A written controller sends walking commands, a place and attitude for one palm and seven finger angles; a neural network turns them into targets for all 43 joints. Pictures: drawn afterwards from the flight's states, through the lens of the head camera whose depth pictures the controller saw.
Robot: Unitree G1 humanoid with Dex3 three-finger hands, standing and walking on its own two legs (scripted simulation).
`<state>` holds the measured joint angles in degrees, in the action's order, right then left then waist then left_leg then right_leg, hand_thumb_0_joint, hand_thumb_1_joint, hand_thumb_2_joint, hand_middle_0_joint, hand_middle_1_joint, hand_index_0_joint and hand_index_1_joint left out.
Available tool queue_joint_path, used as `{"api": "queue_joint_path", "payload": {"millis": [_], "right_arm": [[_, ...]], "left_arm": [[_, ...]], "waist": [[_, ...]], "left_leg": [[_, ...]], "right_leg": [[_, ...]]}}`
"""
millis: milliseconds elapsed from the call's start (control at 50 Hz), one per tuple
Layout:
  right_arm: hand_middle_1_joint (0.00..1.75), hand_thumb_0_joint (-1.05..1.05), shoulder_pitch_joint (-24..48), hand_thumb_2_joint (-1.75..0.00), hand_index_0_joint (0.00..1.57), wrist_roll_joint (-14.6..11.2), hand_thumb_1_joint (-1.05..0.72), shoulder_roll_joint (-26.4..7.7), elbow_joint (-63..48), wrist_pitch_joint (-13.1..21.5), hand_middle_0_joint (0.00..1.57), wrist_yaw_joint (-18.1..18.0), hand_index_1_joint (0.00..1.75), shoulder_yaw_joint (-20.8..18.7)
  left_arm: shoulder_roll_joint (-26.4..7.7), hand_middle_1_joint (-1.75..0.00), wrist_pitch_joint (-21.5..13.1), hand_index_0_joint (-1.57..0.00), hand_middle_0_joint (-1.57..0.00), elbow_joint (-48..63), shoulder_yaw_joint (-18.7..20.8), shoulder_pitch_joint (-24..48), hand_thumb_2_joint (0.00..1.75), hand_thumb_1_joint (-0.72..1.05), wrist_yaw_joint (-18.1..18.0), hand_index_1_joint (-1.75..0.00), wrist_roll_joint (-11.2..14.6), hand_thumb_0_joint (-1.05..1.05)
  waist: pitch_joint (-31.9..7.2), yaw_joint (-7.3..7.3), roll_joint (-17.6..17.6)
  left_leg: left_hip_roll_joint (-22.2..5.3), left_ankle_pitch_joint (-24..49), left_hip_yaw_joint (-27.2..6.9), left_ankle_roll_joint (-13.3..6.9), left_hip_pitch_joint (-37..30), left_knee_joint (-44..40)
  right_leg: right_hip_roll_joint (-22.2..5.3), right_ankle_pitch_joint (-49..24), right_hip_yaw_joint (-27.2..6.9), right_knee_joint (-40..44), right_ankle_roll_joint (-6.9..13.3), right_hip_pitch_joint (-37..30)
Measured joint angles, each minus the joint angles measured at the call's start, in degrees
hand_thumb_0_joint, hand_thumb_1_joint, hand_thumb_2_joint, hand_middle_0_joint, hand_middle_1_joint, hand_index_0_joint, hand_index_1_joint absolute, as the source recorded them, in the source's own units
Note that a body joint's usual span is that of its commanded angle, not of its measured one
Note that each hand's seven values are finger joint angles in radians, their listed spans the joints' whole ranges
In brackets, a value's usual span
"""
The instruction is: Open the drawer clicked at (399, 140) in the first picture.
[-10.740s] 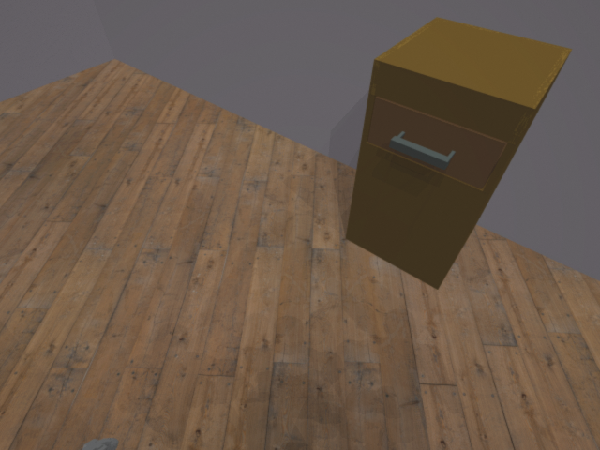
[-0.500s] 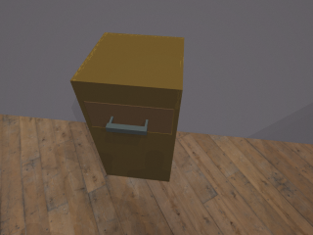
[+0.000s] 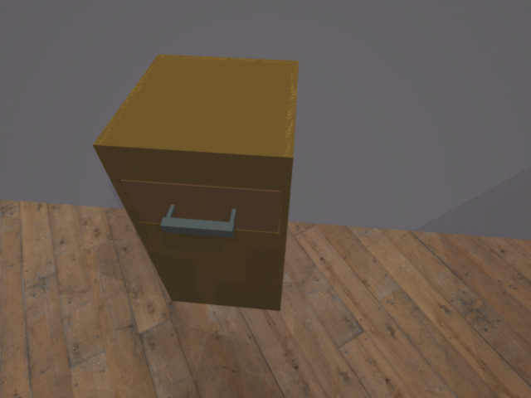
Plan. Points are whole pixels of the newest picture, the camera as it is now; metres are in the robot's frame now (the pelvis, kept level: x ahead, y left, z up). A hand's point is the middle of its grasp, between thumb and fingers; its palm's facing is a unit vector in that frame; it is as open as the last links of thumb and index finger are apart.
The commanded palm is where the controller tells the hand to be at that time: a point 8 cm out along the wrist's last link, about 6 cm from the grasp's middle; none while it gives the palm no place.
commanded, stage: come to a stop and stand still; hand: left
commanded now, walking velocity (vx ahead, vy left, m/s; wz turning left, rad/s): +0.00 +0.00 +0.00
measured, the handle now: (200, 219) +0.54 +0.20 -0.16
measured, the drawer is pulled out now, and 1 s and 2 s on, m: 0.00 0.00 0.00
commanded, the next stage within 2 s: look again from close up in 1.04 s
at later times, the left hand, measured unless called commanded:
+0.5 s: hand out of the picture -0.01 +0.13 -0.17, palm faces +0.06 -0.98 -0.17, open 7.4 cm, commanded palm none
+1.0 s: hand out of the picture +0.00 +0.19 -0.17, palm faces +0.01 -0.98 -0.21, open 7.4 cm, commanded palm none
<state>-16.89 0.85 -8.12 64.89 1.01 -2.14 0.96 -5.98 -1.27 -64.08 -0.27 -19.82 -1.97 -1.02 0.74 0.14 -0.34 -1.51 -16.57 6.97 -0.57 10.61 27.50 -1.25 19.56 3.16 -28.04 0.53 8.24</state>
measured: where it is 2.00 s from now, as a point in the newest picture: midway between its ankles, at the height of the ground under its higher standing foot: outside the picture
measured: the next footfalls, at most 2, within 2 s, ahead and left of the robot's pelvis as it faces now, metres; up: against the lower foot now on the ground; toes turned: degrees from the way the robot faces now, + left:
none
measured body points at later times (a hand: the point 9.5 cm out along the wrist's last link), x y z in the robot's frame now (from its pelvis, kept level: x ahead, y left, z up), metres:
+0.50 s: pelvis +0.01 -0.02 +0.00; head +0.02 -0.03 +0.45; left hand -0.02 +0.18 -0.16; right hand +0.00 -0.23 -0.16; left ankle -0.02 +0.11 -0.74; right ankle -0.05 -0.11 -0.74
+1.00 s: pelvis -0.01 +0.01 +0.00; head -0.01 +0.01 +0.45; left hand +0.00 +0.24 -0.16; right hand -0.01 -0.21 -0.16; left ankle -0.02 +0.11 -0.74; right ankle -0.05 -0.11 -0.74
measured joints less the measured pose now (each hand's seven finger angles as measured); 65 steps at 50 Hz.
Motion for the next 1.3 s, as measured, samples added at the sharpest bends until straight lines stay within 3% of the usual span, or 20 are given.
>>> {"api": "queue_joint_path", "payload": {"millis": [500,580,640,760,960,1300], "right_arm": [[0.30,0.01,-0.13,-0.90,0.19,0.02,-0.92,0.62,1.22,-0.61,0.20,-0.24,0.30,0.37],[0.30,0.02,0.68,-0.90,0.19,-0.19,-0.93,-0.92,-1.75,-1.69,0.20,0.30,0.30,-0.58],[0.30,0.02,0.78,-0.90,0.19,-0.24,-0.93,-1.73,-3.96,-1.02,0.20,0.53,0.30,-1.00],[0.30,0.02,0.22,-0.90,0.19,0.08,-0.93,-1.37,-4.36,-0.74,0.20,0.10,0.30,-0.35],[0.30,0.01,-0.94,-0.90,0.19,0.17,-0.92,-0.75,-3.14,-0.88,0.20,0.65,0.30,0.77],[0.30,0.01,-0.44,-0.90,0.19,-0.17,-0.91,0.45,-0.16,-0.29,0.20,0.30,0.30,0.95]], "left_arm": [[-0.11,-0.30,-0.06,-0.20,-0.20,0.14,0.02,0.39,0.90,0.91,-0.25,-0.30,0.21,0.00],[0.73,-0.30,-1.65,-0.20,-0.20,1.43,-0.46,0.05,0.90,0.91,-1.15,-0.30,-0.32,0.00],[0.54,-0.30,-1.45,-0.20,-0.20,2.00,-0.74,-0.45,0.90,0.91,-0.88,-0.30,-0.05,0.00],[-1.45,-0.30,0.61,-0.20,-0.20,2.62,-0.45,1.18,0.90,0.91,-0.61,-0.30,0.18,0.01],[-3.92,-0.30,1.15,-0.20,-0.20,3.58,-0.25,2.62,0.90,0.91,0.01,-0.30,0.26,0.00],[-1.71,-0.30,0.97,-0.20,-0.20,0.31,-0.56,1.27,0.90,0.91,0.11,-0.30,0.35,0.00]], "waist": [[-0.04,0.05,0.00],[0.90,0.00,-1.65],[1.06,-0.79,-2.04],[-0.09,-0.54,-0.51],[-0.47,-0.25,0.36],[0.76,0.09,0.74]], "left_leg": [[-1.43,1.14,-1.28,2.14,-2.59,-3.15],[-2.33,-2.52,-3.76,0.70,4.13,7.52],[-2.09,-1.76,-4.35,0.45,3.80,5.99],[-0.45,-2.48,-3.49,0.23,2.66,5.86],[1.21,-0.50,-2.59,-0.95,1.45,2.44],[1.96,0.03,-2.37,-1.17,-0.16,0.00]], "right_leg": [[1.78,-0.59,1.26,3.40,1.96,-3.04],[3.21,-1.33,1.48,2.68,1.95,-0.70],[3.56,-0.09,1.21,-0.30,1.91,0.76],[1.77,1.15,0.47,-2.64,0.75,0.79],[0.20,-0.09,-0.29,-1.17,-0.31,0.60],[-0.44,-0.19,-0.47,0.44,-0.73,-0.63]]}}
